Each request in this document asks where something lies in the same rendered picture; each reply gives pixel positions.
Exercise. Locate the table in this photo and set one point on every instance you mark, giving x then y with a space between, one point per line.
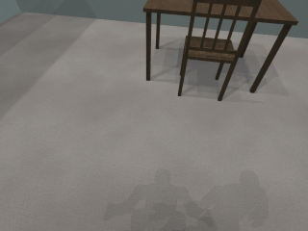
270 11

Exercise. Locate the chair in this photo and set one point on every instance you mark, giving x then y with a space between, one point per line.
217 50

